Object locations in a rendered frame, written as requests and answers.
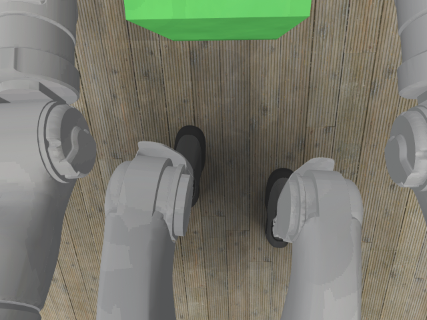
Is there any right robot forearm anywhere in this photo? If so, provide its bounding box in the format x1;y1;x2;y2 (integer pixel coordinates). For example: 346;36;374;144
394;0;427;105

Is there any left robot forearm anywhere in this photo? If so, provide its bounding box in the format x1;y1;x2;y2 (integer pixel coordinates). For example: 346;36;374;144
0;0;80;105

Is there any robot right upper arm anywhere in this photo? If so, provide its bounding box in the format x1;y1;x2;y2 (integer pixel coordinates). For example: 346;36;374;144
384;104;427;226

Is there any robot right foot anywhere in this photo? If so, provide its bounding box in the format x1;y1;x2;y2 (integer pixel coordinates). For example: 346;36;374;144
265;168;293;248

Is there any robot left upper arm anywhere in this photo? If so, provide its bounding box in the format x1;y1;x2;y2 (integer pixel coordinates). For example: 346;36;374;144
0;100;96;320

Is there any robot foot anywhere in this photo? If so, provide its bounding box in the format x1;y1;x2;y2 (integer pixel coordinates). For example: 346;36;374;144
174;125;205;207
265;168;293;248

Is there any carton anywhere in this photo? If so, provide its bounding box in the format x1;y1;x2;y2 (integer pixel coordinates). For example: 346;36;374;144
124;0;312;41

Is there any robot left foot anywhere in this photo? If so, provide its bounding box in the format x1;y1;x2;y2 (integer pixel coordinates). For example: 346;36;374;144
174;125;205;207

